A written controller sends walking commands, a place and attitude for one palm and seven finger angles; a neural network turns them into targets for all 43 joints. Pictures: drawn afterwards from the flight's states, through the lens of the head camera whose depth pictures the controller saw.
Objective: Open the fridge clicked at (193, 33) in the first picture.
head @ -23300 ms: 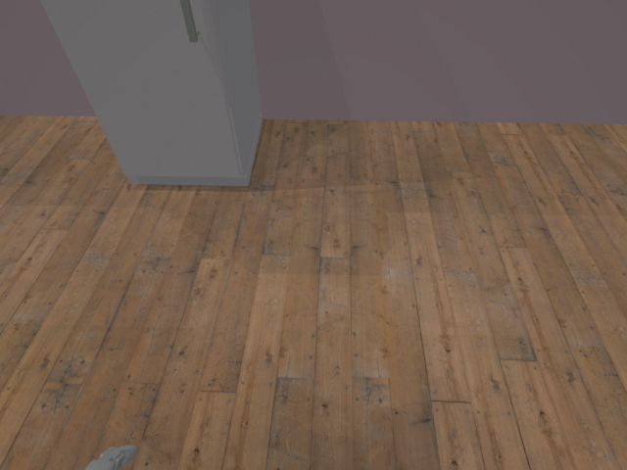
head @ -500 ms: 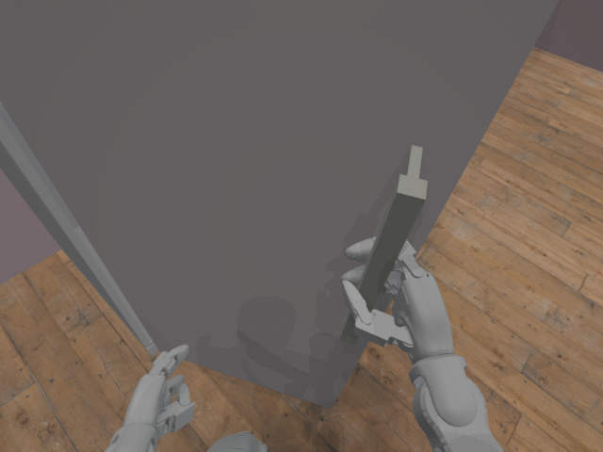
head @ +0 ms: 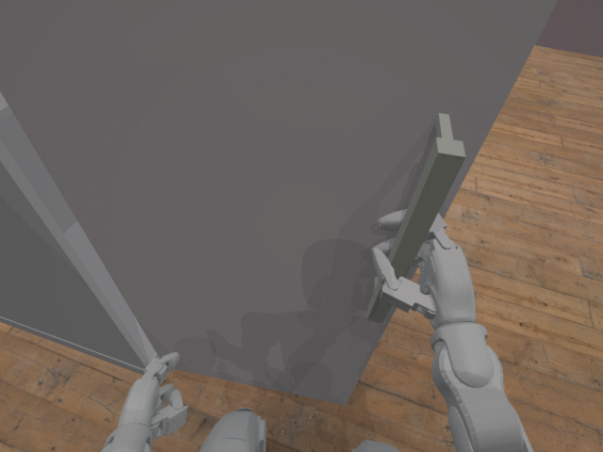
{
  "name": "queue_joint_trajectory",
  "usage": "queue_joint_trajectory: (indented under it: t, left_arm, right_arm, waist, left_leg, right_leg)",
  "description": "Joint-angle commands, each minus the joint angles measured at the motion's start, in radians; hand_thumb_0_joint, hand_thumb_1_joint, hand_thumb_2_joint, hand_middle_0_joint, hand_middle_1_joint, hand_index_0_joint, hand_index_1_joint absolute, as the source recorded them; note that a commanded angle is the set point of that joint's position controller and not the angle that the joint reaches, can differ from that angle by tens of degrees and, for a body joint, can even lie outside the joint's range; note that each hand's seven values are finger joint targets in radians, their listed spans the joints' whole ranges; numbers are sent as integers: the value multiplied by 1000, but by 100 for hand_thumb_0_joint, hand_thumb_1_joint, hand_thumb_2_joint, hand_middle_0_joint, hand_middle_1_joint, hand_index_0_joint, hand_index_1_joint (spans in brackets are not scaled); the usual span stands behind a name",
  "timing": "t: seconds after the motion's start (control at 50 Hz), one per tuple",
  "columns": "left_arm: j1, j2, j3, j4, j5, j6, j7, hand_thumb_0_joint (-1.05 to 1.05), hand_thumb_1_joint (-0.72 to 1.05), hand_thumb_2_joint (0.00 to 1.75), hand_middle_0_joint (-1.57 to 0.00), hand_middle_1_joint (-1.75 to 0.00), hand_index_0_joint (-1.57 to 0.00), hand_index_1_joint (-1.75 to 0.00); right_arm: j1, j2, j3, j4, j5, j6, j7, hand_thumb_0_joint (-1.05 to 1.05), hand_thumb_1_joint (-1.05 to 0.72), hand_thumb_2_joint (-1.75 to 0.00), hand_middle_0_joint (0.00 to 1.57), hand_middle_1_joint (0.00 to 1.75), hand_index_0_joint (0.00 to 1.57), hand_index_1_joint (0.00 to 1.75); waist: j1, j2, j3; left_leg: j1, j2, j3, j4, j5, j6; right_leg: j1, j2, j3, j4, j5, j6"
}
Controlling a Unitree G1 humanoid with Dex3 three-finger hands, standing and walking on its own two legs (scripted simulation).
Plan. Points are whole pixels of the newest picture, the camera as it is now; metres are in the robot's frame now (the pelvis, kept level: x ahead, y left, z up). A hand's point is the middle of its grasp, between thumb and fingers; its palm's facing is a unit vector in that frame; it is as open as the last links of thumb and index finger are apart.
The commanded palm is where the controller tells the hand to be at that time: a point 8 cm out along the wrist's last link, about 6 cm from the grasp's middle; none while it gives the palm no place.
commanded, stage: stop walking and hold the door back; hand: right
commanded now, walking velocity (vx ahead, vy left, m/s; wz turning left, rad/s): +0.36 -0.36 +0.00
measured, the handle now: (402, 238) +0.33 -0.10 +0.15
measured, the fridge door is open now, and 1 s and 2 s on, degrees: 83 92 87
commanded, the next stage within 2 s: loosen the grip on the handle in 1.16 s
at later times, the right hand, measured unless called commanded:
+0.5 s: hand (380, 295) +0.25 -0.06 +0.14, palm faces +0.24 +0.93 -0.28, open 6.3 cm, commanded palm +0.27 -0.12 +0.13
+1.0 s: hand (365, 332) +0.21 -0.04 +0.15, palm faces +0.22 +0.96 -0.19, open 6.0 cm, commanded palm +0.22 -0.11 +0.13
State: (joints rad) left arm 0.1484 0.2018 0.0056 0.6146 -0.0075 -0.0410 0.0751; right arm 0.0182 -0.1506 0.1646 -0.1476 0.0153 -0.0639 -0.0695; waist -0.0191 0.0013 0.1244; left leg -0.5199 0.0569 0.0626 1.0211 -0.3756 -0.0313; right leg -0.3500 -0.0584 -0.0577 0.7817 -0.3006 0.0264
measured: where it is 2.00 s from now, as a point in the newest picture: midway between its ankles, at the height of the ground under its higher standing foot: outside the picture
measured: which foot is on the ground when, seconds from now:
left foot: up 0.00-0.04, down 0.06-0.38, up 0.40-0.52, down 0.54-1.00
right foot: down 0.00-0.04, up 0.06-0.40, down 0.42-0.54, up 0.56-0.82, down 0.84-1.00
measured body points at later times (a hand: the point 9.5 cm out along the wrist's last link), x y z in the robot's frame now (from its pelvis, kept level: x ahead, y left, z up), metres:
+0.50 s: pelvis -0.17 +0.14 +0.01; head -0.14 +0.18 +0.45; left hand -0.04 +0.42 -0.13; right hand +0.24 -0.11 +0.16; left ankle -0.07 +0.23 -0.65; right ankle -0.15 -0.02 -0.70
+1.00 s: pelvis -0.22 +0.15 +0.02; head -0.23 +0.19 +0.47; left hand -0.17 +0.43 -0.12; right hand +0.19 -0.09 +0.16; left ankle -0.12 +0.24 -0.70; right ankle -0.20 +0.00 -0.70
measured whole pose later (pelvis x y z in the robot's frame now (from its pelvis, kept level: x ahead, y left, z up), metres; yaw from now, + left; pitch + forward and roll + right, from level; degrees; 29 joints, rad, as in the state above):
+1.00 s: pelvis -0.22 +0.15 +0.02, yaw -1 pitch -5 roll -3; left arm 0.36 0.30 0.00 0.79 -0.06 -0.06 0.10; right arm -0.86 -0.34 -0.21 1.24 0.04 -0.09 -0.03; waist 0.04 -0.02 0.06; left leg -0.39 0.03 0.04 0.70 -0.39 0.00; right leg -0.23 -0.09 -0.14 0.63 -0.30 0.02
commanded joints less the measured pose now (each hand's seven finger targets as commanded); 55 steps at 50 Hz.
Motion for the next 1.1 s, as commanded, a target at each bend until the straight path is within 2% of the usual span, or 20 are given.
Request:
queue_joint_trajectory:
  t: [0.0, 0.04, 0.1, 0.18, 0.32, 0.36, 0.38, 0.4, 0.42, 0.44, 0.48, 0.5, 0.52, 0.54, 0.76, 0.82, 0.96, 1.0, 1.02, 1.08]
  left_arm:
    - [-100, 117, 10, -134, -12, 11, 17, 0, 90, 90, -20, -30, -20, -30]
    - [-133, 91, 18, -152, 1, 33, 16, 0, 90, 90, -20, -30, -20, -30]
    - [-84, 80, 3, -68, 28, 29, 16, 0, 90, 90, -20, -30, -20, -30]
    - [-69, 131, 14, -28, -2, 44, 5, 0, 90, 90, -20, -30, -20, -30]
    - [-26, 147, 44, -1, -8, 14, -13, 0, 90, 90, -20, -30, -20, -30]
    - [47, 171, 41, 16, 0, 2, -18, 0, 90, 90, -20, -30, -20, -30]
    - [-75, 205, 29, -71, 29, -11, -18, 0, 90, 90, -20, -30, -20, -30]
    - [-144, 197, 38, -70, 6, -21, -20, 0, 90, 90, -20, -30, -20, -30]
    - [-81, 256, 81, -25, -31, -4, -8, 0, 90, 90, -20, -30, -20, -30]
    - [-10, 307, 141, -2, -31, 33, 5, 0, 90, 90, -20, -30, -20, -30]
    - [-36, 197, 60, -33, -46, 10, 12, 0, 90, 90, -20, -30, -20, -30]
    - [0, 182, 46, -2, -52, 3, 15, 0, 90, 90, -20, -30, -20, -30]
    - [4, 205, 65, -15, -58, 4, 13, 0, 90, 90, -20, -30, -20, -30]
    - [15, 240, 82, -13, -39, 0, 21, 0, 90, 90, -20, -30, -20, -30]
    - [159, 233, 44, 105, -36, -65, 40, 0, 90, 90, -20, -30, -20, -30]
    - [142, 293, 50, 91, -23, -76, 48, 0, 90, 90, -20, -30, -20, -30]
    - [138, 271, 36, 77, -50, -56, 45, 0, 90, 90, -20, -30, -20, -30]
    - [140, 254, 60, 56, -45, -57, 45, 0, 90, 90, -20, -30, -20, -30]
    - [133, 263, 67, 49, -36, -63, 45, 0, 90, 90, -20, -30, -20, -30]
    - [169, 242, 44, 98, -32, -83, 46, 0, 90, 90, -20, -30, -20, -30]
  right_arm:
    - [-540, -118, -130, 7, -13, -5, -36, 0, -90, -90, 45, 140, 45, 140]
    - [-556, -194, -197, 114, 4, 26, -52, 0, -90, -90, 45, 140, 45, 140]
    - [-646, -190, -163, 164, 16, -4, -24, 0, -90, -90, 45, 140, 45, 140]
    - [-741, -300, -304, 327, 52, -36, -42, 0, -90, -90, 45, 140, 45, 140]
    - [-1030, -370, -337, 492, 45, -71, -13, 0, -90, -90, 45, 140, 45, 140]
    - [-1103, -382, -359, 579, 53, -75, 7, 0, -90, -90, 45, 140, 45, 140]
    - [-1133, -378, -376, 612, 81, -71, -17, 0, -90, -90, 45, 140, 45, 140]
    - [-1241, -433, -393, 656, 17, -84, -27, 0, -90, -90, 45, 140, 45, 140]
    - [-1324, -472, -409, 658, -9, -90, -18, 0, -90, -90, 45, 140, 45, 140]
    - [-1260, -495, -460, 797, -1, -86, -7, 0, -90, -90, 45, 140, 45, 140]
    - [-1249, -333, -302, 970, 34, -72, 30, 0, -90, -90, 45, 140, 45, 140]
    - [-1372, -380, -316, 953, 24, -58, 21, 0, -90, -90, 45, 140, 45, 140]
    - [-1417, -474, -393, 930, 30, -58, 15, 0, -90, -90, 45, 140, 45, 140]
    - [-1397, -538, -457, 914, 39, -49, 4, 0, -90, -90, 45, 140, 45, 140]
    - [-1403, -485, -404, 1090, 37, -88, 15, 0, -90, -90, 45, 140, 45, 140]
    - [-1464, -458, -405, 1087, 51, -132, 20, 0, -90, -90, 45, 140, 45, 140]
    - [-1324, -540, -436, 1203, 1, -76, 7, 0, -90, -90, 45, 140, 45, 140]
    - [-1315, -581, -457, 1193, 0, -70, 8, 0, -90, -90, 45, 140, 45, 140]
    - [-1289, -566, -458, 1194, -13, -56, 6, 0, -90, -90, 45, 140, 45, 140]
    - [-1309, -554, -442, 1184, 5, -56, 13, 0, -90, -90, 45, 140, 45, 140]
  waist:
    - [-22, -244, -204]
    - [-58, 561, -133]
    - [19, 170, -169]
    - [35, 229, -329]
    - [75, 276, -346]
    - [125, -115, -354]
    - [61, -630, -298]
    - [-2, -441, -210]
    - [-30, -217, -269]
    - [-110, 81, -389]
    - [-69, -155, -326]
    - [-29, 88, -303]
    - [-4, 429, -313]
    - [20, 427, -284]
    - [56, 197, -400]
    - [48, -270, -286]
    - [-3, -121, -244]
    - [13, 326, -266]
    - [2, 280, -277]
    - [41, 157, -298]
  left_leg:
    - [395, 17, -55, -244, -78, 1]
    - [99, 364, -806, -960, -618, 74]
    - [51, 284, -590, -920, -646, -36]
    - [426, 239, -312, -771, -303, -39]
    - [293, 78, 42, -884, -13, -233]
    - [261, -63, 186, -206, 104, -239]
    - [170, -117, 3, 558, -222, -82]
    - [31, 13, -346, 680, -272, 158]
    - [-51, 41, -312, 512, -224, 266]
    - [131, 35, -313, 156, -270, 122]
    - [455, -22, -105, -325, -155, 44]
    - [523, 67, -236, -508, -165, 46]
    - [383, 296, -728, -798, -529, 95]
    - [245, 362, -879, -944, -668, 117]
    - [247, 121, -193, -628, -227, 75]
    - [-74, -68, 29, -137, -108, -6]
    - [427, 0, -72, -500, -74, 48]
    - [442, 290, -540, -820, -284, 178]
    - [389, 318, -581, -853, -305, 185]
    - [283, 231, -384, -803, -321, 172]
  right_leg:
    - [-318, -141, 104, -193, -419, -124]
    - [-366, 148, 116, 603, -307, -17]
    - [-269, 118, 174, 699, -15, 12]
    - [-322, 108, 106, 507, -47, 18]
    - [301, 212, -250, -167, -317, -57]
    - [352, 31, -181, -542, -316, -199]
    - [45, -309, 248, -525, -281, -337]
    - [-115, -435, 428, -505, -193, -356]
    - [46, -388, 305, -492, -121, -281]
    - [29, -296, 142, -242, -51, 0]
    - [-219, -46, -24, -73, -397, -80]
    - [-292, 49, -44, 172, -377, -51]
    - [-336, 93, 51, 469, -387, -21]
    - [-302, 94, 163, 562, -272, 1]
    - [277, 104, -116, -296, -212, -40]
    - [392, -279, 364, -561, -259, -200]
    - [-116, -146, 48, -254, -298, -93]
    - [-261, 27, -22, 144, -294, -16]
    - [-224, 21, 74, 258, -272, -25]
    - [-126, 9, 44, 272, -202, -18]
